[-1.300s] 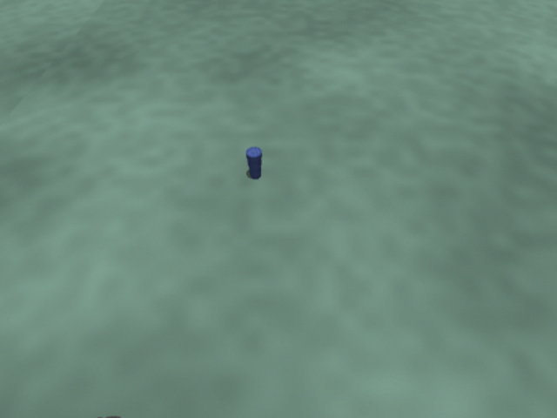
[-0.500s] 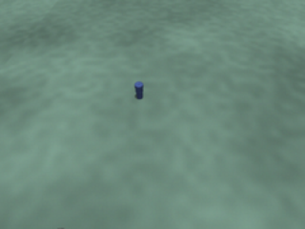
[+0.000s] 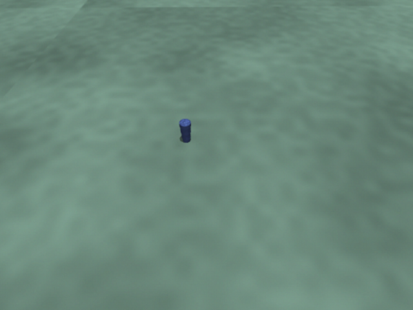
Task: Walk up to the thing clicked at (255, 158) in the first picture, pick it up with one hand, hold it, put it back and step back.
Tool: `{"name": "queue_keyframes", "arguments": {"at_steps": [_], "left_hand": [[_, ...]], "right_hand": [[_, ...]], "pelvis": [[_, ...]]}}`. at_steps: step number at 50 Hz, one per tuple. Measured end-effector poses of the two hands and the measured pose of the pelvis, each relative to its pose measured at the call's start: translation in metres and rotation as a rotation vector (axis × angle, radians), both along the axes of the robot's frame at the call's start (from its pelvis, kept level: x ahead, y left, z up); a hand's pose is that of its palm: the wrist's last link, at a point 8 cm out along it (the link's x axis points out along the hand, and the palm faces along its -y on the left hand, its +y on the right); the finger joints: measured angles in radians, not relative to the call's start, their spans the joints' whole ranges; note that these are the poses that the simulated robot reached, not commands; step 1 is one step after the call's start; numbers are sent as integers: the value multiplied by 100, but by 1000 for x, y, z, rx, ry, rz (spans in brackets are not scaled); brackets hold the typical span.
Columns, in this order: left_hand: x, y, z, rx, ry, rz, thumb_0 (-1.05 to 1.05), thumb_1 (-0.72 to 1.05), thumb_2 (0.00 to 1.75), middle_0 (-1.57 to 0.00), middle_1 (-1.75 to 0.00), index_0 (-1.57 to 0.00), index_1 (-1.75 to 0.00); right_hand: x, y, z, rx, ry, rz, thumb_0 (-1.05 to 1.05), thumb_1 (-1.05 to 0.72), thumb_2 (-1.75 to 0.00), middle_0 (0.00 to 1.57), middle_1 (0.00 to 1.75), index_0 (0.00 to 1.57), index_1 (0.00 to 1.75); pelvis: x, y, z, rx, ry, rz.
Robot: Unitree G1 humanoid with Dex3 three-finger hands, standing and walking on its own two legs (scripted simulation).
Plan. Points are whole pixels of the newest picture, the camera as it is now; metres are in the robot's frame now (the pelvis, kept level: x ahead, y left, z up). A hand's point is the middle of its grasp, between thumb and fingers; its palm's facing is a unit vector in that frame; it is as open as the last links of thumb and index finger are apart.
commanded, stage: walk up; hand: left
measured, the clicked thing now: (185, 131) +1.27 +0.21 -0.69
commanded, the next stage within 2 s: none
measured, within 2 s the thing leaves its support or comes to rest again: neither
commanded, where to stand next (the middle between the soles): +0.92 +0.00 m, yaw +0 degrees
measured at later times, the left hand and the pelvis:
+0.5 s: hand (103, 278) +0.22 +0.27 -0.18, palm faces +0.01 -0.93 -0.38, open 7.4 cm; pelvis +0.20 -0.01 -0.03, yaw +0 degrees
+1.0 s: hand (139, 180) +0.46 +0.23 -0.12, palm faces -0.07 -0.89 -0.46, open 7.4 cm; pelvis +0.39 -0.06 -0.01, yaw -2 degrees
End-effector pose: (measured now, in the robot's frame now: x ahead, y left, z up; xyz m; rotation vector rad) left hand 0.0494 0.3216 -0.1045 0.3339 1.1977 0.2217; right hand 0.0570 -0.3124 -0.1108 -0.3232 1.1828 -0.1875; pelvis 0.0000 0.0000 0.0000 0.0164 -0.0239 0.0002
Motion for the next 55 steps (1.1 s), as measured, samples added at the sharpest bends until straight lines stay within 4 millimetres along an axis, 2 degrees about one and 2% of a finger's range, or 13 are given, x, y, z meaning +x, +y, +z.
{"name": "queue_keyframes", "arguments": {"at_steps": [5, 9, 13, 17, 21, 24, 27, 33, 38, 44, 47, 50, 55], "left_hand": [[24, -6, 3, 33, 27, -17, 1, 91, 90, -20, -30, -20, -29], [42, -18, 12, 45, -18, -13, 1, 91, 90, -20, -30, -20, -29], [47, -24, 18, 48, 55, 4, 1, 91, 90, -20, -30, -20, -29], [65, -21, 9, 45, 111, 19, 1, 90, 90, -20, -30, -20, -30], [104, -10, -14, 35, 98, 38, 1, 90, 90, -20, -30, -20, -30], [146, -7, -31, 21, 76, 47, 1, 90, 90, -20, -30, -20, -30], [193, -17, -28, -19, 25, 3, 1, 91, 90, -20, -30, -20, -29], [273, -26, -1, -57, -84, -103, 1, 91, 90, -20, -30, -20, -29], [312, -22, 10, -29, -82, -120, 1, 91, 90, -20, -30, -20, -29], [353, -31, 22, 27, -30, -108, 1, 91, 90, -20, -30, -20, -29], [380, -42, 27, 63, -35, -110, 1, 91, 90, -20, -30, -20, -29], [406, -56, 29, 94, -74, -99, 1, 91, 90, -20, -30, -20, -29], [432, -79, 41, 79, -113, -51, 1, 91, 90, -20, -30, -20, -29]], "right_hand": [[7, -23, -8, 2, 22, -41, 0, -90, -90, 20, 30, 20, 30], [35, -32, -9, -1, 73, -25, 1, -91, -90, 20, 30, 20, 30], [90, -29, -4, 15, 14, 1, 1, -91, -90, 20, 30, 20, 30], [154, -21, -6, 29, -44, 44, 1, -91, -90, 20, 30, 20, 30], [220, -5, -13, 22, -89, 100, 1, -91, -90, 20, 30, 20, 30], [256, 6, -12, 10, -143, 106, 1, -91, -90, 20, 30, 20, 30], [269, 11, -2, 18, -188, 52, 0, -91, -90, 20, 30, 20, 30], [273, 5, 24, 5, -179, -12, 0, -90, -90, 20, 30, 20, 30], [275, -13, 27, -8, -123, -31, 0, -90, -90, 20, 30, 20, 30], [294, -43, 11, 8, -55, -69, 1, -90, -90, 20, 30, 20, 30], [315, -60, -5, 28, -28, -73, 1, -90, -90, 20, 30, 20, 30], [347, -71, -21, 41, -3, -49, 1, -90, -90, 20, 30, 20, 30], [411, -70, -18, 76, -7, 15, 1, -91, -90, 20, 30, 20, 30]], "pelvis": [[31, -15, -5, 6, 3, -21], [57, -25, -1, -4, 2, -19], [84, -24, 4, -4, -5, -40], [115, -20, -3, -31, -13, -25], [159, -15, -21, -46, -25, -12], [188, -9, -29, -1, -49, -6], [211, -3, -21, -17, -63, -16], [257, -5, 2, -18, -73, -44], [292, -14, 7, -7, -67, -49], [341, -34, 4, 11, -39, -47], [370, -50, -2, 26, -22, -50], [395, -64, -9, -14, -20, -35], [431, -74, 3, 7, -24, -26]]}}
